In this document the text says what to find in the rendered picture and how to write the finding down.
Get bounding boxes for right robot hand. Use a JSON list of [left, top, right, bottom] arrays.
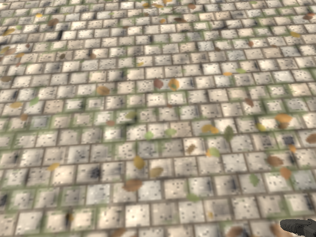
[[279, 218, 316, 237]]

